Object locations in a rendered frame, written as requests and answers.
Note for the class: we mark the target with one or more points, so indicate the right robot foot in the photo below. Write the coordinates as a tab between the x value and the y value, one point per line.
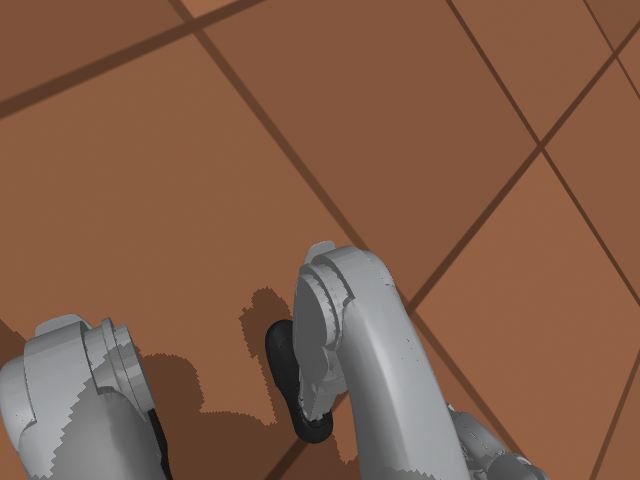
285	371

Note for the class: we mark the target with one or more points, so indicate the right robot arm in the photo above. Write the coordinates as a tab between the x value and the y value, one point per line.
513	466

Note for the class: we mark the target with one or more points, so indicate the right robot hand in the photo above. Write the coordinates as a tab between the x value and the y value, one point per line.
478	443

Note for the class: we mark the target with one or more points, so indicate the left robot foot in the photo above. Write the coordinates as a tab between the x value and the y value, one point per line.
161	442

